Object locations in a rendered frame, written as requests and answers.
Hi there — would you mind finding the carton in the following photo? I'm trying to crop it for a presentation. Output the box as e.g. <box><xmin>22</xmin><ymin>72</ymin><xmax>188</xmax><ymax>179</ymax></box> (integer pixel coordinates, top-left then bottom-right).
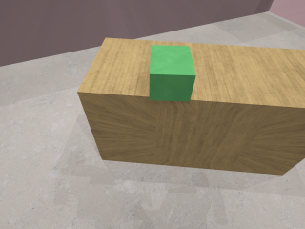
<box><xmin>149</xmin><ymin>45</ymin><xmax>196</xmax><ymax>102</ymax></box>

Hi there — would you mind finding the pedestal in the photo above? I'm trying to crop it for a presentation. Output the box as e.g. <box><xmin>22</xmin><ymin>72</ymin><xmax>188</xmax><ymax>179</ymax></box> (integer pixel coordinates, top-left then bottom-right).
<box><xmin>77</xmin><ymin>37</ymin><xmax>305</xmax><ymax>176</ymax></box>

